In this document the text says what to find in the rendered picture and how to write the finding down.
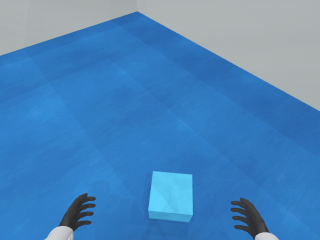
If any robot left forearm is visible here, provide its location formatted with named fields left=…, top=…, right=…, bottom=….
left=45, top=226, right=74, bottom=240

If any carton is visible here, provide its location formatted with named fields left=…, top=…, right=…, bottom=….
left=148, top=171, right=193, bottom=223

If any robot right hand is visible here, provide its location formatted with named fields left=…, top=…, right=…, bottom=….
left=230, top=197, right=270, bottom=240

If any robot left hand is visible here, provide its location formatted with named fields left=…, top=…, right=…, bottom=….
left=59, top=193, right=96, bottom=232

